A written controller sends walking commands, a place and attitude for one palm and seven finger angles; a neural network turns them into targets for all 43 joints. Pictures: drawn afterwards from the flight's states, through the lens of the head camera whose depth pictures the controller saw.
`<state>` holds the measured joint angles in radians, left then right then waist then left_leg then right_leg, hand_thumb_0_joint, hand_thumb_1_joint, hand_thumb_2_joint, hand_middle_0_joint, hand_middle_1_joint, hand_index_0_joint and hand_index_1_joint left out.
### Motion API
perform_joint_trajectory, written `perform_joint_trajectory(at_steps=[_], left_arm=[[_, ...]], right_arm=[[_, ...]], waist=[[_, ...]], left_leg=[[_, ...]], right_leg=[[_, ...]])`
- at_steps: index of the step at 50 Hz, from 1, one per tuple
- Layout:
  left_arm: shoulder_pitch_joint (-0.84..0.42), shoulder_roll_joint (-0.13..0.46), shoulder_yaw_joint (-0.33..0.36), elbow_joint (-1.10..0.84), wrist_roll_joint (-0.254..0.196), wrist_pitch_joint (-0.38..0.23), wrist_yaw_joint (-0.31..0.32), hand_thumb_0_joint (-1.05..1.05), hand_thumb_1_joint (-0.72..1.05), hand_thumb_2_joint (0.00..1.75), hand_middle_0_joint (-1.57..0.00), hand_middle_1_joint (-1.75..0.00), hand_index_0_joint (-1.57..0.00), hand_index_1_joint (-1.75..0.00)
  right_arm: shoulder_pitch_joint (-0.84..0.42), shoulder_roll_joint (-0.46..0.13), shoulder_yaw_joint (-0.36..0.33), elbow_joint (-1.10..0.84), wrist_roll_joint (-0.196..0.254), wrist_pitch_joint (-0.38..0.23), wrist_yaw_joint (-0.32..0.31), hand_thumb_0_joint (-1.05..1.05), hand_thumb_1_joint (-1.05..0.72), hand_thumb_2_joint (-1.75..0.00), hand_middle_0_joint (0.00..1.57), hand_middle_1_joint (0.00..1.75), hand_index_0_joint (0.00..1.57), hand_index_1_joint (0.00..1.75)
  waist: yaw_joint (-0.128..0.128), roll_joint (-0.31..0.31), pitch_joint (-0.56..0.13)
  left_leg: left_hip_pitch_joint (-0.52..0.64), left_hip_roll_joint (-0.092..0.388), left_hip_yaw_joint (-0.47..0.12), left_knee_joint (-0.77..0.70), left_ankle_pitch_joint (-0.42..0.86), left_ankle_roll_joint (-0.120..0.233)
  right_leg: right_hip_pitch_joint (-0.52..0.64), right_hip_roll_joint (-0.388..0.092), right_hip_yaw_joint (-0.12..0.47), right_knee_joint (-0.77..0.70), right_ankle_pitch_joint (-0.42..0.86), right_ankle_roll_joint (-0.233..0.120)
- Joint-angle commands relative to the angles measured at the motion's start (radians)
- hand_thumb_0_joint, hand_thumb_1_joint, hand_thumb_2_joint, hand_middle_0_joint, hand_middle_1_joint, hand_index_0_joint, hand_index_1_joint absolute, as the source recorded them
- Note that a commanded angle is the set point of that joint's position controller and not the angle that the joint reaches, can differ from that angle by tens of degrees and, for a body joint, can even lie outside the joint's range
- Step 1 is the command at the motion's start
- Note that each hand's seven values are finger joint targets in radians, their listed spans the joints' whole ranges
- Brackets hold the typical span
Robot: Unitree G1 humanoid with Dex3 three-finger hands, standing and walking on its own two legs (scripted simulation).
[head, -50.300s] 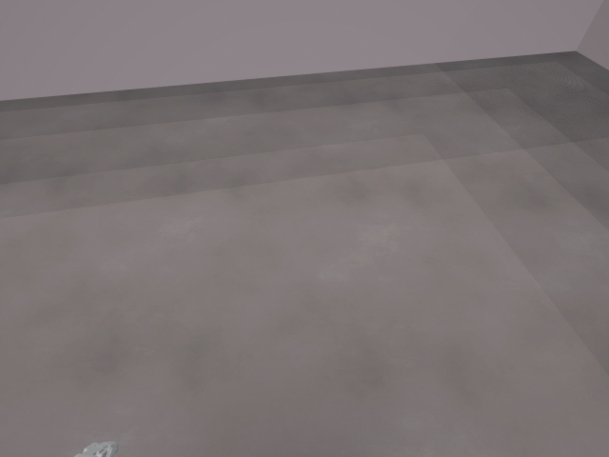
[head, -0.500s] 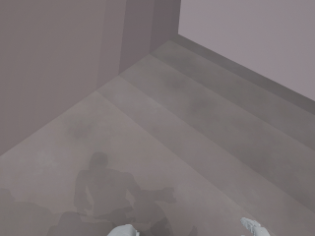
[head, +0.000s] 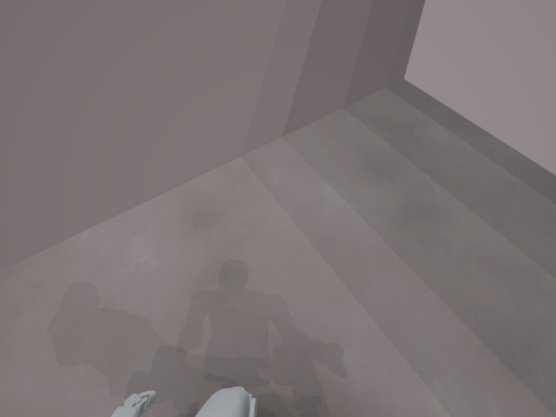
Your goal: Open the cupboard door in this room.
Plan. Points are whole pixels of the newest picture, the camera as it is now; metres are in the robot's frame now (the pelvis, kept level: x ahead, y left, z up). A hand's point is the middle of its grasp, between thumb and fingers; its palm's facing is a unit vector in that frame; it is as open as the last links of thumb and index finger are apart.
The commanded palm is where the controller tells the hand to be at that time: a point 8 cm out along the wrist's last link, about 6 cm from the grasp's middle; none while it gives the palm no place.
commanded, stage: turn to face it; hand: left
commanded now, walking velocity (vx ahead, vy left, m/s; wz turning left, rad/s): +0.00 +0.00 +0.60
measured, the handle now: out of the picture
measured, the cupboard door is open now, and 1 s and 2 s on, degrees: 45 45 45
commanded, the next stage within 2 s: none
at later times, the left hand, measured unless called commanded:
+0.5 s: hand out of the picture +0.03 +0.24 -0.15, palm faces +0.31 -0.91 -0.28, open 7.4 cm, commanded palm none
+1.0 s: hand out of the picture -0.06 +0.17 -0.18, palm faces +0.60 -0.76 -0.24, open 7.4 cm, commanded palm none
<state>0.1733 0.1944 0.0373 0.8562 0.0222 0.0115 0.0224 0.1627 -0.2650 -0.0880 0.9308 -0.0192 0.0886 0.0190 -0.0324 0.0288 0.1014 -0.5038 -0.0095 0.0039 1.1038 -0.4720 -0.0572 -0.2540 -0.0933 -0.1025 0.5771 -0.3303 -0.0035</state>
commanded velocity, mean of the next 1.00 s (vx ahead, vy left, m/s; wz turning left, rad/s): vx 0.00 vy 0.00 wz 0.60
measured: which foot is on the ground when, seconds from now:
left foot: up 0.00-0.20, down 0.22-0.58, up 0.60-0.90, down 0.92-1.00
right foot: down 0.00-0.22, up 0.24-0.58, down 0.60-0.92, up 0.94-1.00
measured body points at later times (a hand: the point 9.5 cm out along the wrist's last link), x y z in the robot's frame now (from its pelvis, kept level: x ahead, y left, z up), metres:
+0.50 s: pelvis +0.01 +0.00 +0.00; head +0.05 +0.01 +0.45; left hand +0.02 +0.28 -0.13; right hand +0.16 -0.23 -0.14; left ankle +0.01 +0.12 -0.74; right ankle +0.04 -0.15 -0.69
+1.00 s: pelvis +0.02 -0.03 -0.01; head +0.05 +0.02 +0.43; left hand -0.10 +0.21 -0.17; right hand +0.27 -0.17 -0.14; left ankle -0.03 +0.07 -0.74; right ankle +0.05 -0.16 -0.69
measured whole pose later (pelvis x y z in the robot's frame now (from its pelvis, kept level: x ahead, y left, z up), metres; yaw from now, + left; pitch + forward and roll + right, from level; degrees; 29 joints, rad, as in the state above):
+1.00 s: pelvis +0.02 -0.03 -0.01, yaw +37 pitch +0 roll +1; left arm 0.22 0.24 0.06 0.92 0.02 0.06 0.01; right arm 0.10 -0.24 -0.06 0.88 -0.02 0.03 0.02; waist 0.00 -0.06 0.11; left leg -0.34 -0.01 0.05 0.63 -0.29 0.03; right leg -0.39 -0.13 -0.10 0.99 -0.54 0.07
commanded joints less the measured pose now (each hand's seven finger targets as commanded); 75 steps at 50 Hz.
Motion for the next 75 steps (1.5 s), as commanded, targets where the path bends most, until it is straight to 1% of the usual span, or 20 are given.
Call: perform_joint_trajectory(at_steps=[1, 5, 9, 11, 12, 16, 27, 28, 30, 35, 40, 44, 45, 46, 47, 51, 60, 63, 68, 75], left_arm=[[0.071, 0.192, 0.056, -0.044, 0.002, -0.026, 0.014, 0.00, 0.90, 0.90, -0.20, -0.30, -0.20, -0.30], [0.108, 0.222, 0.067, -0.017, 0.007, -0.025, 0.011, 0.00, 0.90, 0.90, -0.20, -0.30, -0.20, -0.30], [0.064, 0.231, 0.079, -0.025, -0.007, -0.019, 0.001, 0.00, 0.90, 0.90, -0.20, -0.30, -0.20, -0.30], [0.028, 0.121, 0.051, -0.086, -0.017, -0.006, -0.010, 0.00, 0.90, 0.90, -0.20, -0.30, -0.20, -0.30], [-0.030, 0.148, 0.049, -0.122, -0.004, 0.006, -0.003, 0.00, 0.90, 0.90, -0.20, -0.30, -0.20, -0.30], [-0.021, 0.135, 0.062, -0.048, -0.001, 0.020, -0.014, 0.00, 0.90, 0.90, -0.20, -0.30, -0.20, -0.30], [0.074, 0.136, 0.057, -0.040, -0.012, 0.004, -0.007, 0.00, 0.90, 0.90, -0.20, -0.30, -0.20, -0.30], [0.111, 0.175, 0.068, -0.034, -0.007, -0.006, -0.001, 0.00, 0.90, 0.90, -0.20, -0.30, -0.20, -0.30], [0.100, 0.300, 0.081, -0.055, 0.008, -0.010, 0.010, 0.00, 0.90, 0.90, -0.20, -0.30, -0.20, -0.30], [0.007, 0.175, 0.053, -0.062, 0.003, -0.020, 0.015, 0.00, 0.90, 0.90, -0.20, -0.30, -0.20, -0.30], [0.115, 0.226, 0.069, -0.015, 0.008, -0.022, 0.010, 0.00, 0.90, 0.90, -0.20, -0.30, -0.20, -0.30], [0.081, 0.236, 0.079, -0.017, -0.006, -0.016, 0.001, 0.00, 0.90, 0.90, -0.20, -0.30, -0.20, -0.30], [0.069, 0.208, 0.074, -0.033, -0.010, -0.012, -0.004, 0.00, 0.90, 0.90, -0.20, -0.30, -0.20, -0.30], [0.045, 0.134, 0.055, -0.076, -0.017, -0.006, -0.011, 0.00, 0.90, 0.90, -0.20, -0.30, -0.20, -0.30], [-0.023, 0.142, 0.049, -0.112, -0.005, 0.008, -0.004, 0.00, 0.90, 0.90, -0.20, -0.30, -0.20, -0.30], [-0.022, 0.134, 0.059, -0.050, -0.002, 0.020, -0.013, 0.00, 0.90, 0.90, -0.20, -0.30, -0.20, -0.30], [0.099, 0.138, 0.060, -0.033, -0.007, 0.005, -0.010, 0.00, 0.90, 0.90, -0.20, -0.30, -0.20, -0.30], [0.118, 0.293, 0.081, -0.051, 0.010, -0.009, 0.006, 0.00, 0.90, 0.90, -0.20, -0.30, -0.20, -0.30], [0.041, 0.181, 0.054, -0.061, 0.002, -0.023, 0.013, 0.00, 0.90, 0.90, -0.20, -0.30, -0.20, -0.30], [0.114, 0.237, 0.075, -0.011, 0.006, -0.018, 0.006, 0.00, 0.90, 0.90, -0.20, -0.30, -0.20, -0.30]], right_arm=[[-0.090, -0.018, 0.004, -0.106, 0.010, -0.035, 0.014, 0.00, -0.90, -0.90, 0.20, 0.30, 0.20, 0.30], [-0.118, -0.009, 0.013, -0.117, 0.013, -0.043, 0.017, 0.00, -0.90, -0.90, 0.20, 0.30, 0.20, 0.30], [-0.005, -0.057, 0.003, -0.099, 0.006, -0.055, 0.009, 0.00, -0.90, -0.90, 0.20, 0.30, 0.20, 0.30], [0.142, -0.252, -0.047, -0.085, -0.008, -0.064, -0.003, 0.00, -0.90, -0.90, 0.20, 0.30, 0.20, 0.30], [0.185, -0.272, -0.047, -0.069, -0.005, -0.056, -0.009, 0.00, -0.90, -0.90, 0.20, 0.30, 0.20, 0.30], [0.014, -0.167, -0.019, -0.110, -0.008, -0.073, -0.035, 0.00, -0.90, -0.90, 0.20, 0.30, 0.20, 0.30], [-0.033, -0.165, -0.037, -0.115, -0.003, -0.053, -0.022, 0.00, -0.90, -0.90, 0.20, 0.30, 0.20, 0.30], [-0.041, -0.133, -0.034, -0.125, 0.004, -0.052, -0.019, 0.00, -0.90, -0.90, 0.20, 0.30, 0.20, 0.30], [-0.056, -0.077, -0.025, -0.159, 0.005, -0.054, -0.005, 0.00, -0.90, -0.90, 0.20, 0.30, 0.20, 0.30], [-0.047, -0.037, -0.011, -0.103, 0.007, -0.033, 0.011, 0.00, -0.90, -0.90, 0.20, 0.30, 0.20, 0.30], [-0.119, -0.005, 0.010, -0.116, 0.012, -0.046, 0.016, 0.00, -0.90, -0.90, 0.20, 0.30, 0.20, 0.30], [-0.020, -0.051, 0.002, -0.099, 0.007, -0.057, 0.008, 0.00, -0.90, -0.90, 0.20, 0.30, 0.20, 0.30], [0.036, -0.115, -0.015, -0.091, 0.001, -0.063, 0.006, 0.00, -0.90, -0.90, 0.20, 0.30, 0.20, 0.30], [0.115, -0.233, -0.047, -0.084, -0.008, -0.067, -0.003, 0.00, -0.90, -0.90, 0.20, 0.30, 0.20, 0.30], [0.175, -0.267, -0.050, -0.062, -0.006, -0.057, -0.010, 0.00, -0.90, -0.90, 0.20, 0.30, 0.20, 0.30], [0.003, -0.166, -0.022, -0.106, -0.009, -0.070, -0.034, 0.00, -0.90, -0.90, 0.20, 0.30, 0.20, 0.30], [-0.067, -0.169, -0.035, -0.127, -0.005, -0.052, -0.020, 0.00, -0.90, -0.90, 0.20, 0.30, 0.20, 0.30], [-0.093, -0.079, -0.022, -0.173, 0.002, -0.053, -0.004, 0.00, -0.90, -0.90, 0.20, 0.30, 0.20, 0.30], [-0.083, -0.037, -0.005, -0.116, 0.007, -0.035, 0.011, 0.00, -0.90, -0.90, 0.20, 0.30, 0.20, 0.30], [-0.107, -0.016, 0.012, -0.119, 0.013, -0.048, 0.014, 0.00, -0.90, -0.90, 0.20, 0.30, 0.20, 0.30]], waist=[[0.054, -0.221, -0.125], [0.079, -0.244, -0.132], [0.003, -0.163, -0.171], [-0.075, 0.321, -0.232], [-0.087, 0.183, -0.227], [0.007, 0.114, -0.142], [0.055, 0.112, -0.161], [0.076, 0.006, -0.166], [0.090, -0.299, -0.131], [0.029, -0.248, -0.094], [0.087, -0.246, -0.138], [0.018, -0.196, -0.168], [-0.014, -0.053, -0.210], [-0.062, 0.273, -0.232], [-0.085, 0.200, -0.221], [0.003, 0.141, -0.134], [0.060, 0.109, -0.146], [0.096, -0.326, -0.119], [0.040, -0.245, -0.113], [0.068, -0.251, -0.132]], left_leg=[[-0.039, 0.035, 0.057, -0.121, 0.019, -0.017], [0.042, 0.021, 0.105, -0.321, 0.017, -0.001], [0.297, 0.013, 0.114, -0.610, 0.236, 0.033], [0.572, 0.434, -0.436, -0.725, 0.840, 0.266], [0.504, 0.476, -0.435, -0.720, 0.718, 0.329], [0.311, 0.268, -0.282, -0.777, 0.469, 0.213], [0.143, 0.161, -0.320, -0.684, 0.357, 0.166], [0.050, 0.099, -0.277, -0.601, 0.269, 0.118], [-0.099, -0.049, -0.046, -0.127, -0.135, 0.020], [-0.067, 0.035, 0.008, 0.000, 0.005, -0.009], [0.037, 0.006, 0.099, -0.327, -0.001, -0.003], [0.285, -0.006, 0.110, -0.623, 0.228, 0.030], [0.454, 0.107, -0.023, -0.680, 0.423, 0.077], [0.588, 0.392, -0.397, -0.704, 0.813, 0.239], [0.510, 0.455, -0.420, -0.719, 0.751, 0.317], [0.300, 0.266, -0.285, -0.775, 0.444, 0.220], [0.115, 0.158, -0.305, -0.694, 0.286, 0.164], [-0.116, -0.052, -0.046, -0.108, -0.128, 0.027], [-0.063, 0.025, 0.010, -0.031, 0.001, -0.007], [0.122, -0.002, 0.111, -0.441, 0.066, 0.013]], right_leg=[[0.213, -0.230, 0.065, -0.175, 0.676, -0.096], [0.239, -0.257, 0.047, -0.135, 0.714, -0.101], [0.110, -0.248, -0.034, 0.035, 0.588, -0.031], [-0.334, -0.037, -0.072, 0.467, -0.333, 0.101], [-0.349, -0.032, 0.052, 0.572, -0.356, 0.083], [-0.319, -0.020, 0.116, 0.605, -0.093, 0.085], [0.084, 0.086, 0.058, -0.049, 0.025, 0.059], [0.195, 0.014, 0.126, -0.205, 0.040, 0.040], [0.141, -0.411, 0.470, -0.358, 0.074, -0.146], [0.131, -0.228, 0.122, -0.214, 0.522, -0.111], [0.255, -0.250, 0.064, -0.125, 0.730, -0.101], [0.130, -0.236, -0.012, 0.032, 0.634, -0.026], [-0.028, -0.191, -0.055, 0.187, 0.432, 0.025], [-0.310, -0.047, -0.077, 0.419, -0.247, 0.100], [-0.338, -0.030, 0.038, 0.545, -0.356, 0.083], [-0.299, -0.022, 0.114, 0.559, -0.120, 0.080], [0.085, 0.080, 0.051, -0.027, 0.018, 0.057], [0.129, -0.394, 0.480, -0.365, 0.011, -0.149], [0.165, -0.224, 0.120, -0.196, 0.578, -0.113], [0.204, -0.254, 0.035, -0.090, 0.662, -0.077]])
